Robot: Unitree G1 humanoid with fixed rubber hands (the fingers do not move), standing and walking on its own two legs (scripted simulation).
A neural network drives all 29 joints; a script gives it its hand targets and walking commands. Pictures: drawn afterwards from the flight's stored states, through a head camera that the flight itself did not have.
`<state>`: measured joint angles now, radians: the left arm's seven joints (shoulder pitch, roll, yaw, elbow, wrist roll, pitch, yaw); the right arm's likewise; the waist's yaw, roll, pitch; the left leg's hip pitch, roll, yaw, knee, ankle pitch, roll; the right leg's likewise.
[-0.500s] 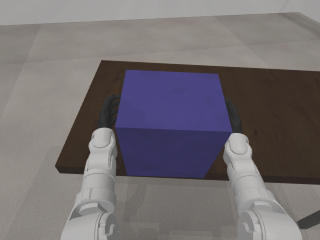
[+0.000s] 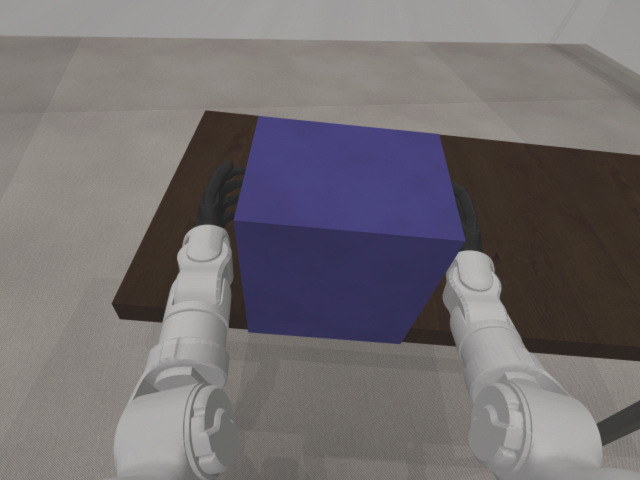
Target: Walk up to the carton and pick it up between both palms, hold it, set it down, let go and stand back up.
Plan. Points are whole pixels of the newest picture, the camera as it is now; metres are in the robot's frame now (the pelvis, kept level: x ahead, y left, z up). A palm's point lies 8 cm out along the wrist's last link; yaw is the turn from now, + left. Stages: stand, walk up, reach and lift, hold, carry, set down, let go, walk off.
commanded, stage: reach and lift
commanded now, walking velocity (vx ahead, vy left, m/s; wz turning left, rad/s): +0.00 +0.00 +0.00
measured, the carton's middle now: (336, 240) +0.42 +0.00 +0.07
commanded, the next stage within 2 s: none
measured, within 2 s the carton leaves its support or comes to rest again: neither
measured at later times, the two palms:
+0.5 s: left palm (193, 200) +0.40 +0.18 +0.16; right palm (466, 215) +0.39 -0.15 +0.16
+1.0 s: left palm (197, 180) +0.38 +0.16 +0.21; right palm (491, 204) +0.38 -0.16 +0.20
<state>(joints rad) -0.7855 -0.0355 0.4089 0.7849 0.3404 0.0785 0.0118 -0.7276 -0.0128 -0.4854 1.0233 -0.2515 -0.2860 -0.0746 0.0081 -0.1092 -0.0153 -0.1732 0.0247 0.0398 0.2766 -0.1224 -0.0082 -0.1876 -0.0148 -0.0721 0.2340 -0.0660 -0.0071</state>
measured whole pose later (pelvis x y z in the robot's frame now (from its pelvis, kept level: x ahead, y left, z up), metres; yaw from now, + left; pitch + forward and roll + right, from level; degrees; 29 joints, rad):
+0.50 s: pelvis +0.02 +0.00 +0.00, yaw +3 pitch -8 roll -1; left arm -0.61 -0.01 0.31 0.28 0.30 0.48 -0.03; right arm -0.62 -0.05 -0.08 0.65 0.09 0.03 -0.16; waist -0.09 -0.09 0.07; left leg 0.01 0.02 -0.01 0.34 -0.21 -0.01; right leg 0.04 -0.02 -0.12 0.25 -0.15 0.00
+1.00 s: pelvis +0.00 +0.00 +0.00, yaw +2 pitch -10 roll -1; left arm -0.73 -0.01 0.34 0.25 0.34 0.68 -0.03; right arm -0.75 -0.09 -0.10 0.65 0.13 0.21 -0.14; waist -0.09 -0.06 0.06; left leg 0.02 0.03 0.02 0.33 -0.18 -0.01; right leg 0.02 -0.01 -0.10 0.27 -0.12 0.00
